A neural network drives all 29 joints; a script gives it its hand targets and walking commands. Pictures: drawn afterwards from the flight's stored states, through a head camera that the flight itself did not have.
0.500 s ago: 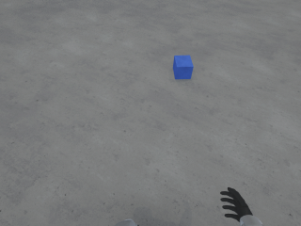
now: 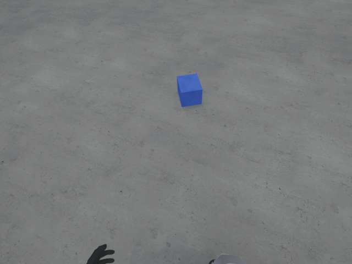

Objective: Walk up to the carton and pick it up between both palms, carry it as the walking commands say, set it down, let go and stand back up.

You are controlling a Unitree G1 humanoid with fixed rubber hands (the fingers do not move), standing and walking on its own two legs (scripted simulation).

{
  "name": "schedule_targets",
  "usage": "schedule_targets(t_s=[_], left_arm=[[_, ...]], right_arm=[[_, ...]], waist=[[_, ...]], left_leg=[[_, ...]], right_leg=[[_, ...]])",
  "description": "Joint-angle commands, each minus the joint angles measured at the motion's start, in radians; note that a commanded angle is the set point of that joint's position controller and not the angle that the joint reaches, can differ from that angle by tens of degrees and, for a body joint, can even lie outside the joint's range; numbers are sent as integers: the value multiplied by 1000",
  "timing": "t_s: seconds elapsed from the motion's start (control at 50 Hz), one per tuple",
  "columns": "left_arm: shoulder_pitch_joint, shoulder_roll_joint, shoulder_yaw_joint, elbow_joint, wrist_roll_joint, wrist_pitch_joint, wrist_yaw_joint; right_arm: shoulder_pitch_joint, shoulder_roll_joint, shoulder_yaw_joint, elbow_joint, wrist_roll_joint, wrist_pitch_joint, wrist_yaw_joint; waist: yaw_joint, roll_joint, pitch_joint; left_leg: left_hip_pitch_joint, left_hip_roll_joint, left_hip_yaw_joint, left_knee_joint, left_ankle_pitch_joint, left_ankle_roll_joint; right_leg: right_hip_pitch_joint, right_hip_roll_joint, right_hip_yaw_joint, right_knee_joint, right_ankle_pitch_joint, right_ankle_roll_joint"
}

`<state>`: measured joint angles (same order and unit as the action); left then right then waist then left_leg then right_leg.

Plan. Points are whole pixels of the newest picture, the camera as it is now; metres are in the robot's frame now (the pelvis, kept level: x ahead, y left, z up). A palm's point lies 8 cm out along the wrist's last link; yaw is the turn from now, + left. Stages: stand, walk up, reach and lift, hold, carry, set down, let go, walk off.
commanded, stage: walk up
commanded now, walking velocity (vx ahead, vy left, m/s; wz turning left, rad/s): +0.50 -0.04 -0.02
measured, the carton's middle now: (189, 90) +1.34 -0.15 -0.68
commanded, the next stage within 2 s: none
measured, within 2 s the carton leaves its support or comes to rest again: neither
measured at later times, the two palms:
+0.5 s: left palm (89, 251) +0.20 +0.25 -0.15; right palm (244, 167) +0.38 -0.21 -0.13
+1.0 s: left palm (130, 122) +0.58 +0.15 -0.10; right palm (269, 139) +0.47 -0.32 -0.13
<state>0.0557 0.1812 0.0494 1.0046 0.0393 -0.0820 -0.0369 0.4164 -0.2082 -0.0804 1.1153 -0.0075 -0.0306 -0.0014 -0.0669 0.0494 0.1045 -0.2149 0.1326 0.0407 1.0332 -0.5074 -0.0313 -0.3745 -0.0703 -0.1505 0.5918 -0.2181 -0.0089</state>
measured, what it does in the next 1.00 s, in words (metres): walks ahead: left foot, then right foot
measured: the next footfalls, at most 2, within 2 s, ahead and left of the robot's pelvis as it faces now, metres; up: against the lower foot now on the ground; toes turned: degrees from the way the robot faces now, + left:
left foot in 0.40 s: +0.40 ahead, +0.14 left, +0.00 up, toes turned +6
right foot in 0.84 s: +0.54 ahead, -0.18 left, +0.00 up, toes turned -10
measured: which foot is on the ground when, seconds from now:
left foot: up 0.00-0.38, down 0.40-0.84, up 0.86-1.00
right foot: down 0.00-0.42, up 0.44-0.82, down 0.84-1.00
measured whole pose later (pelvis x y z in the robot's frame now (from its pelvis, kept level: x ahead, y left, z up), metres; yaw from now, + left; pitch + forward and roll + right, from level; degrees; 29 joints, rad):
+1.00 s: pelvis +0.50 -0.08 +0.02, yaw -2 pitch +0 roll +2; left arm 0.19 0.14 0.04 1.02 0.03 -0.10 0.00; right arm 0.31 -0.22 -0.09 1.08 -0.03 -0.04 0.02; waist -0.02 0.04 0.04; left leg -0.41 0.10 0.07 1.14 -0.32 -0.02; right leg -0.21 -0.06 -0.13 0.44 -0.23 -0.03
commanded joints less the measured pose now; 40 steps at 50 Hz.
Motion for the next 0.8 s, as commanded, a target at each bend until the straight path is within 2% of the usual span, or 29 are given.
schedule_targets(t_s=[0.0, 0.02, 0.04, 0.06, 0.08, 0.1, 0.12, 0.16, 0.2, 0.22, 0.24, 0.3, 0.32, 0.34, 0.36, 0.38, 0.4, 0.42, 0.44, 0.46, 0.48, 0.54, 0.56, 0.64, 0.7, 0.72, 0.74, 0.76, 0.78], left_arm=[[299, 142, 32, 55, -3, -20, 39], [271, 97, 27, 51, -19, -11, 39], [288, 93, 21, 65, -19, -9, 42], [296, 132, 34, 65, -22, -17, 41], [280, 134, 35, 43, -22, -20, 39], [288, 91, 15, 37, -24, -26, 39], [255, 111, 16, 50, -20, -19, 41], [284, 100, 13, 47, -19, -32, 41], [347, 76, 5, 73, -33, -29, 49], [333, 88, 11, 67, -19, -28, 45], [365, 86, 14, 82, -22, -23, 44], [390, 104, 10, 102, -10, -18, 44], [385, 111, 15, 98, -9, -11, 42], [373, 125, 24, 93, -10, -7, 38], [344, 93, 17, 56, -22, -8, 27], [365, 60, 20, 36, -20, -9, 23], [382, 67, 23, 51, -12, -3, 26], [393, 83, 25, 57, -25, 7, 16], [369, 40, 18, 77, -20, 16, 20], [353, 11, 13, 69, -2, 26, 19], [361, 3, 6, 81, 3, 32, 14], [333, -15, 4, 30, 5, 61, -2], [331, -2, 1, 24, 2, 65, -1], [170, 47, 6, -43, -8, 67, -28], [133, 69, 13, -50, -10, 57, -32], [155, 53, 5, -59, -11, 54, -37], [137, 56, 5, -59, -13, 50, -33], [154, 74, 3, -52, -15, 44, -34], [137, 98, 8, -55, -14, 40, -22]], right_arm=[[-130, -42, -2, -118, -9, -45, 17], [-145, -38, -10, -122, -10, -30, 25], [-128, -16, -6, -123, -17, -16, 28], [-96, -18, -8, -110, -22, 0, 22], [-113, -24, -4, -108, -17, 2, 23], [-130, -9, -3, -118, -15, 8, 24], [-149, -49, -8, -115, -16, 16, 33], [-252, -42, -7, -166, -13, 21, 36], [-345, -41, 8, -215, -6, 7, 39], [-355, -25, 7, -209, 0, 10, 39], [-398, -20, 10, -234, -6, 10, 41], [-331, -78, -18, -233, -7, -3, 38], [-174, -98, -30, -196, -8, -13, 25], [-18, -140, -45, -139, -9, -28, 16], [109, -250, -76, -104, -19, -37, -1], [159, -283, -71, -96, -26, -42, -6], [118, -338, -71, -111, -21, -44, -11], [4, -243, -34, -116, -24, -32, -8], [-92, -180, -25, -156, -22, -31, -7], [-138, -129, -15, -160, -18, -37, -7], [-142, -136, -25, -157, -20, -40, -9], [-115, -95, -13, -165, -26, -33, -2], [-84, -107, -12, -150, -24, -40, -4], [-101, -162, -21, -153, -29, -39, -11], [-80, -185, -28, -132, -15, -37, -8], [-47, -158, -23, -132, -10, -37, -7], [-29, -169, -19, -111, -12, -36, -6], [-30, -158, -26, -106, -15, -37, -2], [-14, -148, -15, -92, -13, -34, 1]], waist=[[120, -212, -105], [97, -241, -85], [86, -193, -98], [73, -232, -104], [66, -208, -41], [60, -164, -12], [45, -186, 8], [63, -190, 45], [95, -150, 98], [93, -219, 77], [119, -222, 73], [69, -157, 3], [-4, -93, -87], [-72, 11, -162], [-125, 221, -298], [-93, 277, -265], [-41, 183, -244], [12, 93, -224], [20, 51, -102], [33, 59, -113], [35, 110, -137], [64, 104, -65], [57, 146, -56], [57, 96, 11], [39, 61, -13], [57, 69, 0], [39, 38, -40], [48, 116, -38], [45, 80, -24]], left_leg=[[-441, 41, -49, 198, 151, 33], [-389, 42, -39, 143, 211, 34], [-383, 13, -23, 139, 200, 41], [-358, 31, -36, 100, 235, 19], [-380, 27, 1, 99, 274, 9], [-382, 41, -4, 52, 293, 7], [-388, 25, 5, 18, 323, 3], [-414, 31, 18, -119, 384, -14], [-400, 22, 31, -260, 400, -15], [-326, 12, 42, -306, 381, -13], [-316, -11, 66, -372, 385, -8], [-132, -16, 76, -388, 278, 28], [38, -45, 80, -439, 268, 40], [231, -18, 38, -504, 227, 58], [437, 214, -263, -613, 175, 137], [419, 355, -583, -762, 143, 175], [355, 396, -757, -850, 119, 175], [226, 342, -684, -846, 40, 149], [74, 295, -502, -838, -22, 159], [74, 251, -357, -825, 40, 149], [92, 229, -305, -797, 127, 139], [-91, 206, -177, -857, 168, 143], [-101, 211, -179, -884, 179, 146], [-112, 170, -123, -912, 154, 125], [-93, 182, -120, -888, 175, 115], [-80, 186, -110, -884, 185, 104], [-40, 164, -65, -848, 185, 99], [-41, 163, -50, -793, 175, 89], [-69, 133, -31, -737, 166, 80]], right_leg=[[394, -269, 353, -314, 251, -117], [329, -236, 305, -354, 218, -100], [355, -222, 291, -368, 231, -104], [336, -239, 262, -369, 186, -110], [302, -249, 274, -407, 210, -120], [259, -240, 214, -440, 191, -117], [242, -208, 212, -443, 88, -109], [261, -231, 189, -480, 73, -113], [262, -193, 161, -479, 136, -101], [238, -179, 130, -472, 126, -102], [242, -168, 127, -467, 131, -94], [238, -182, 96, -317, 230, -94], [207, -148, 67, -105, 332, -76], [88, -100, 34, 113, 287, -49], [-75, 0, -15, 425, 61, -6], [-209, 59, 85, 575, -306, 2], [-267, 36, 168, 674, -295, 5], [-226, -9, 201, 655, -172, 13], [-192, -39, 169, 662, -129, 3], [-198, -63, 157, 616, -105, 2], [-198, -77, 165, 590, -44, 18], [-127, -98, 131, 445, -5, 29], [-115, -94, 103, 361, -18, 34], [-71, -54, 34, 95, 52, 64], [36, -47, 30, 12, 78, 60], [49, -73, 70, -1, 131, 44], [55, -34, 16, -42, 106, 55], [105, -52, 42, -64, 103, 35], [186, -29, 14, -104, 10, 31]])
